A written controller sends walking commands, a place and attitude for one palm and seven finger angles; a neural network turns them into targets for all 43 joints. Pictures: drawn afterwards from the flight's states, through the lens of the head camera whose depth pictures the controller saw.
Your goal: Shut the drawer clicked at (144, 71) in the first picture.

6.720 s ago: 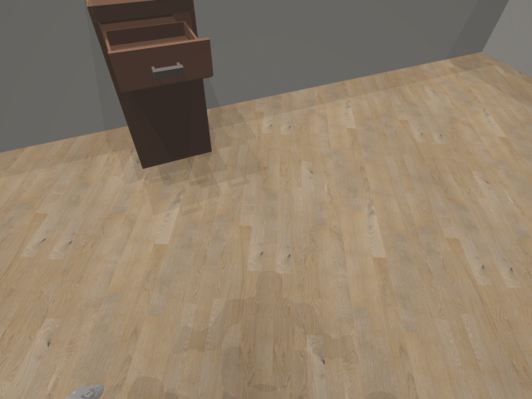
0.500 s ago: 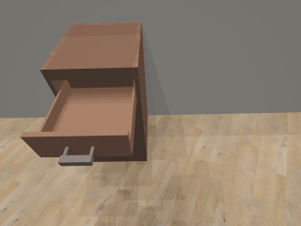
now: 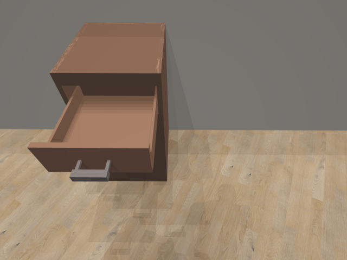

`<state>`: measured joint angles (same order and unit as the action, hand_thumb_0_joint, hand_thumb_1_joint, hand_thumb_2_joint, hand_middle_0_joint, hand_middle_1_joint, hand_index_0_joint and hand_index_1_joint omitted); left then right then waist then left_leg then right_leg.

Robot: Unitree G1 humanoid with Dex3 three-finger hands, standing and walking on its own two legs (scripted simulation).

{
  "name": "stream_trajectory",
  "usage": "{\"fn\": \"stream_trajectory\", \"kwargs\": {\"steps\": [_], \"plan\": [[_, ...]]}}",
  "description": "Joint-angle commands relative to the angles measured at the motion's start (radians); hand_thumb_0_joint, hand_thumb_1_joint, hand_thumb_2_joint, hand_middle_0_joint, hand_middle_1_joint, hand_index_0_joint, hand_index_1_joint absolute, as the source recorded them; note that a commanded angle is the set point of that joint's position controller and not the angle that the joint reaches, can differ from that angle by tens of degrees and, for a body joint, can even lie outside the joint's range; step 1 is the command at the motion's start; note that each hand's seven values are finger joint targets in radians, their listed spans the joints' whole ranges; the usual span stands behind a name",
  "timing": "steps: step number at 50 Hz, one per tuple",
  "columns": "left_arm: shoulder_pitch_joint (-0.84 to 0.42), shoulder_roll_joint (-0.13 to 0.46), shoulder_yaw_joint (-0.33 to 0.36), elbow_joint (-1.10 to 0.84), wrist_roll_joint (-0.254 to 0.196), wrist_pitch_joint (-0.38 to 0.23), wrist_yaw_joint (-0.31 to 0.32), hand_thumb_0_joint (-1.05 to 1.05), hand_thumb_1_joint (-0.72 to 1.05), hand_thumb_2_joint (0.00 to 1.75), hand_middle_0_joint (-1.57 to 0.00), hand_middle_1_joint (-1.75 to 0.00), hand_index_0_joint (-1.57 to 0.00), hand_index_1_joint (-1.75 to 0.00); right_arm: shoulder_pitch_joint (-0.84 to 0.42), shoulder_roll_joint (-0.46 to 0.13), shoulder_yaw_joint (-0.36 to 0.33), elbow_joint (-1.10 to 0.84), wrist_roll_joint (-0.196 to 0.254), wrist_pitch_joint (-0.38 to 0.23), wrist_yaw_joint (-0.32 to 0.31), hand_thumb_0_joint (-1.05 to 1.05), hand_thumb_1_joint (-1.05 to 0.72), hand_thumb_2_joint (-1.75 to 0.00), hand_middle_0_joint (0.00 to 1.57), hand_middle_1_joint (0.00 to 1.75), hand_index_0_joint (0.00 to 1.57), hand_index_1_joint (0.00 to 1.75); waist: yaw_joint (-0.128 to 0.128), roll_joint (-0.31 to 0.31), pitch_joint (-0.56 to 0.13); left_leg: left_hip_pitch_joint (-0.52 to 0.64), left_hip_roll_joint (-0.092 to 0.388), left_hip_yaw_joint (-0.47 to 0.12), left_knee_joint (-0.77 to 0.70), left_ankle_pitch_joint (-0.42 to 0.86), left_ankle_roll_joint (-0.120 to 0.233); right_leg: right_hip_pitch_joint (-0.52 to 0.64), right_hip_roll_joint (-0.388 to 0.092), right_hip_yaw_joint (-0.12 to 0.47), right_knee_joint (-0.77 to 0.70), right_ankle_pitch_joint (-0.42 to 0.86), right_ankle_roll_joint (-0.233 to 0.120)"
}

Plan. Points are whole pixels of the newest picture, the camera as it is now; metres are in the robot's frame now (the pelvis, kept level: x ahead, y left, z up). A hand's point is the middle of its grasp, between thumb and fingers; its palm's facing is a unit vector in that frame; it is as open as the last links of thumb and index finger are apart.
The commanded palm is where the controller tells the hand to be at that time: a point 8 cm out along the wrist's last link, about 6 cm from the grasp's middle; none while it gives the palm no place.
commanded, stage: look again from close up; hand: left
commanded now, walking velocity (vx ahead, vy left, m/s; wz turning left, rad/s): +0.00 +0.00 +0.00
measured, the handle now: (92, 169) +0.38 +0.28 -0.09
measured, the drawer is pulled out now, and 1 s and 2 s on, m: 0.29 0.29 0.29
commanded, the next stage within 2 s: shuffle to correct the standing spot in 0.42 s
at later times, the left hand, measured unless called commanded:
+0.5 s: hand out of the picture -0.02 +0.22 -0.18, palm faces +0.03 -0.98 -0.19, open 7.4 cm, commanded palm none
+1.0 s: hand out of the picture +0.00 +0.21 -0.19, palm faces +0.08 -0.99 -0.12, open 7.4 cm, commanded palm none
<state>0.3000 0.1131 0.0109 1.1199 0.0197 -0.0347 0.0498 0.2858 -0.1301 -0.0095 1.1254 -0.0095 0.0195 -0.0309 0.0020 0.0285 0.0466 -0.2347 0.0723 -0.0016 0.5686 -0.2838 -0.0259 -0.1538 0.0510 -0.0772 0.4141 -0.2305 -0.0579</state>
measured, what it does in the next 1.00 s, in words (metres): shifts its weight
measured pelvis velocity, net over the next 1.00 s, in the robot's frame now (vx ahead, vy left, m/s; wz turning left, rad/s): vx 0.07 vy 0.06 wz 0.01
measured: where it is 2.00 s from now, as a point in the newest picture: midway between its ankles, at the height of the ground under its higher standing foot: outside the picture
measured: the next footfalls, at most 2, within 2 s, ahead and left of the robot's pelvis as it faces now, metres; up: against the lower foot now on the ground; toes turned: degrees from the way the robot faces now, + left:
right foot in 1.30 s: +0.23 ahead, -0.07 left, +0.00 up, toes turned -3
left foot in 1.60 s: +0.09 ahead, +0.17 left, +0.00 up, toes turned +4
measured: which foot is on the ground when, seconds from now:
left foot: down 0.00-1.00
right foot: down 0.00-0.94, up 0.96-1.00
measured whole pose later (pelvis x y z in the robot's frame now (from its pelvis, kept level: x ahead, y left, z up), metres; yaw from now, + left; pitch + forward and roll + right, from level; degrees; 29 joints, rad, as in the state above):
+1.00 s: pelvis +0.07 +0.06 -0.01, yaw +1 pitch -1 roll +0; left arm 0.42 0.13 0.02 1.14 0.03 -0.02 0.02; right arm 0.31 -0.13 0.00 1.09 -0.02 -0.07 -0.03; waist 0.02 -0.05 0.02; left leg -0.19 -0.01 0.12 0.59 -0.39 0.07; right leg -0.26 -0.04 -0.06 0.85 -0.50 -0.02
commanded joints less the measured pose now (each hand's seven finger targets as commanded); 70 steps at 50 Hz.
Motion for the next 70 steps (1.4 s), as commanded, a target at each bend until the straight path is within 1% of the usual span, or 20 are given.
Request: {"fn": "stream_trajectory", "kwargs": {"steps": [1, 5, 9, 13, 26, 33, 37, 40, 43, 46, 48, 50, 52, 55, 59, 62, 64, 66, 67, 70], "plan": [[0.033, 0.165, 0.023, -0.074, 0.006, -0.022, 0.009, 0.0, 0.9, 0.9, -0.2, -0.3, -0.2, -0.3, 0.049, -0.041, -0.009, -0.1, 0.003, -0.026, 0.01, 0.0, -0.9, -0.9, 0.2, 0.3, 0.2, 0.3, -0.027, -0.087, -0.078, -0.039, -0.025, 0.029, 0.065, -0.085, 0.024, -0.003, -0.268, 0.174, -0.071, 0.361, -0.068], [0.034, 0.107, 0.012, -0.079, -0.008, 0.0, 0.0, 0.0, 0.9, 0.9, -0.2, -0.3, -0.2, -0.3, 0.116, -0.083, -0.005, -0.083, -0.011, -0.052, 0.008, 0.0, -0.9, -0.9, 0.2, 0.3, 0.2, 0.3, -0.022, 0.024, 0.014, 0.013, 0.039, -0.061, -0.145, 0.136, 0.054, -0.132, -0.142, 0.111, 0.003, -0.039, -0.005], [0.06, 0.108, 0.005, -0.073, -0.001, 0.017, -0.008, 0.0, 0.9, 0.9, -0.2, -0.3, -0.2, -0.3, 0.058, -0.109, 0.001, -0.102, -0.01, -0.048, 0.003, 0.0, -0.9, -0.9, 0.2, 0.3, 0.2, 0.3, 0.007, 0.093, 0.102, -0.13, 0.053, -0.115, -0.251, -0.023, 0.073, -0.079, -0.111, 0.089, 0.014, -0.07, 0.014], [0.08, 0.104, -0.003, -0.065, -0.003, 0.019, -0.014, 0.0, 0.9, 0.9, -0.2, -0.3, -0.2, -0.3, 0.059, -0.122, 0.002, -0.101, -0.009, -0.048, 0.002, 0.0, -0.9, -0.9, 0.2, 0.3, 0.2, 0.3, 0.011, 0.01, 0.105, -0.141, 0.04, -0.119, -0.293, -0.135, 0.076, -0.071, -0.119, 0.089, 0.006, -0.064, 0.019], [0.089, 0.11, -0.009, -0.048, -0.005, 0.013, -0.015, 0.0, 0.9, 0.9, -0.2, -0.3, -0.2, -0.3, 0.07, -0.115, 0.011, -0.056, -0.003, -0.058, 0.002, 0.0, -0.9, -0.9, 0.2, 0.3, 0.2, 0.3, 0.007, -0.01, 0.027, -0.043, 0.03, -0.084, -0.258, 0.051, 0.079, -0.043, -0.148, 0.092, -0.008, 0.029, 0.03], [0.124, 0.1, 0.001, -0.038, 0.01, 0.014, -0.027, 0.0, 0.9, 0.9, -0.2, -0.3, -0.2, -0.3, 0.075, -0.13, -0.001, -0.045, -0.011, -0.043, 0.01, 0.0, -0.9, -0.9, 0.2, 0.3, 0.2, 0.3, 0.01, 0.027, 0.104, -0.112, 0.038, -0.112, -0.287, -0.308, 0.11, -0.108, -0.117, 0.073, 0.05, -0.227, 0.004], [0.166, 0.115, 0.011, -0.027, 0.007, 0.002, -0.029, 0.0, 0.9, 0.9, -0.2, -0.3, -0.2, -0.3, 0.063, -0.099, 0.002, -0.057, -0.01, -0.051, 0.013, 0.0, -0.9, -0.9, 0.2, 0.3, 0.2, 0.3, 0.021, -0.063, 0.131, -0.157, -0.02, -0.041, -0.154, -0.202, 0.098, -0.09, -0.168, 0.172, -0.013, -0.249, -0.03], [0.237, 0.158, 0.032, -0.007, 0.002, -0.01, -0.02, 0.0, 0.9, 0.9, -0.2, -0.3, -0.2, -0.3, 0.037, -0.064, 0.006, -0.08, -0.012, -0.061, 0.015, 0.0, -0.9, -0.9, 0.2, 0.3, 0.2, 0.3, 0.037, -0.239, 0.093, -0.241, -0.08, 0.084, 0.079, -0.102, 0.069, 0.029, -0.308, 0.334, -0.107, -0.102, -0.099], [0.241, 0.169, 0.043, -0.008, 0.01, -0.022, -0.014, 0.0, 0.9, 0.9, -0.2, -0.3, -0.2, -0.3, 0.009, -0.051, 0.006, -0.094, -0.009, -0.074, 0.019, 0.0, -0.9, -0.9, 0.2, 0.3, 0.2, 0.3, 0.037, -0.197, 0.066, -0.242, -0.059, 0.086, 0.075, -0.161, 0.065, 0.083, -0.353, 0.32, -0.074, 0.163, -0.143], [0.135, 0.125, 0.034, -0.039, 0.002, -0.012, -0.021, 0.0, 0.9, 0.9, -0.2, -0.3, -0.2, -0.3, 0.19, -0.081, 0.003, -0.015, -0.009, -0.091, 0.013, 0.0, -0.9, -0.9, 0.2, 0.3, 0.2, 0.3, -0.055, 0.005, 0.005, 0.136, -0.017, 0.017, -0.152, 0.177, 0.102, -0.126, -0.173, 0.069, 0.219, 0.236, -0.042], [0.035, 0.078, 0.018, -0.093, 0.003, -0.016, -0.019, 0.0, 0.9, 0.9, -0.2, -0.3, -0.2, -0.3, 0.355, -0.172, -0.013, 0.036, -0.019, -0.087, -0.008, 0.0, -0.9, -0.9, 0.2, 0.3, 0.2, 0.3, -0.102, 0.279, 0.007, 0.343, 0.271, -0.315, -0.241, 0.685, 0.274, -0.479, -0.042, -0.02, 0.642, -0.379, 0.022], [-0.02, 0.101, 0.029, -0.1, 0.004, -0.013, -0.021, 0.0, 0.9, 0.9, -0.2, -0.3, -0.2, -0.3, 0.307, -0.126, 0.002, 0.019, -0.017, -0.089, -0.014, 0.0, -0.9, -0.9, 0.2, 0.3, 0.2, 0.3, -0.082, 0.125, 0.071, 0.288, 0.287, -0.265, -0.223, 0.772, 0.313, -0.545, -0.115, 0.041, 0.766, -0.335, 0.012], [-0.014, 0.059, 0.023, -0.091, 0.003, -0.002, -0.028, 0.0, 0.9, 0.9, -0.2, -0.3, -0.2, -0.3, 0.209, -0.116, 0.008, -0.018, -0.019, -0.091, -0.015, 0.0, -0.9, -0.9, 0.2, 0.3, 0.2, 0.3, -0.032, 0.04, 0.088, 0.189, 0.232, -0.156, -0.233, 0.833, 0.27, -0.475, -0.133, 0.036, 0.727, -0.257, 0.028], [0.026, 0.029, 0.015, -0.078, -0.002, 0.023, -0.028, 0.0, 0.9, 0.9, -0.2, -0.3, -0.2, -0.3, 0.145, -0.106, 0.017, -0.037, -0.013, -0.093, -0.02, 0.0, -0.9, -0.9, 0.2, 0.3, 0.2, 0.3, 0.012, 0.087, 0.052, 0.105, 0.155, -0.015, -0.243, 0.913, 0.204, -0.349, -0.118, 0.018, 0.606, -0.106, 0.051], [-0.008, 0.061, 0.02, -0.098, -0.005, 0.033, -0.018, 0.0, 0.9, 0.9, -0.2, -0.3, -0.2, -0.3, 0.111, -0.126, 0.002, -0.046, -0.016, -0.074, -0.021, 0.0, -0.9, -0.9, 0.2, 0.3, 0.2, 0.3, 0.011, 0.115, 0.036, 0.135, 0.156, -0.001, -0.197, 0.956, 0.175, -0.257, -0.091, -0.001, 0.378, -0.042, 0.045], [0.04, 0.1, 0.033, -0.111, -0.001, 0.024, -0.013, 0.0, 0.9, 0.9, -0.2, -0.3, -0.2, -0.3, 0.102, -0.151, -0.022, -0.06, -0.007, -0.053, -0.018, 0.0, -0.9, -0.9, 0.2, 0.3, 0.2, 0.3, 0.04, 0.08, -0.005, 0.163, 0.14, -0.008, -0.089, 0.901, 0.143, -0.138, -0.082, -0.01, 0.173, 0.072, 0.039], [0.104, 0.162, 0.046, -0.102, 0.006, 0.01, -0.008, 0.0, 0.9, 0.9, -0.2, -0.3, -0.2, -0.3, 0.118, -0.136, -0.035, -0.073, 0.004, -0.044, -0.01, 0.0, -0.9, -0.9, 0.2, 0.3, 0.2, 0.3, 0.057, -0.014, -0.072, 0.104, 0.072, 0.003, 0.05, 0.692, 0.088, 0.016, -0.133, 0.033, 0.081, 0.464, 0.02], [0.153, 0.254, 0.067, -0.099, 0.004, 0.004, 0.001, 0.0, 0.9, 0.9, -0.2, -0.3, -0.2, -0.3, 0.191, -0.064, -0.041, -0.089, 0.018, -0.035, -0.01, 0.0, -0.9, -0.9, 0.2, 0.3, 0.2, 0.3, 0.047, -0.244, -0.199, -0.12, -0.127, 0.052, 0.426, -0.291, 0.02, 0.211, -0.473, 0.342, 0.097, 1.202, -0.209], [0.126, 0.247, 0.061, -0.11, 0.004, 0.001, 0.003, 0.0, 0.9, 0.9, -0.2, -0.3, -0.2, -0.3, 0.163, -0.048, -0.035, -0.093, 0.02, -0.026, -0.015, 0.0, -0.9, -0.9, 0.2, 0.3, 0.2, 0.3, 0.037, -0.231, -0.192, -0.112, -0.091, -0.034, 0.514, -0.384, 0.024, 0.124, -0.515, 0.346, 0.045, 1.121, -0.258], [-0.057, 0.19, 0.049, -0.167, 0.012, 0.026, 0.007, 0.0, 0.9, 0.9, -0.2, -0.3, -0.2, -0.3, 0.11, -0.024, -0.032, -0.092, 0.008, 0.009, -0.002, 0.0, -0.9, -0.9, 0.2, 0.3, 0.2, 0.3, -0.016, -0.237, -0.056, -0.105, -0.049, -0.023, 0.531, -0.295, 0.007, -0.135, -0.396, 0.225, -0.028, 0.684, -0.186]]}}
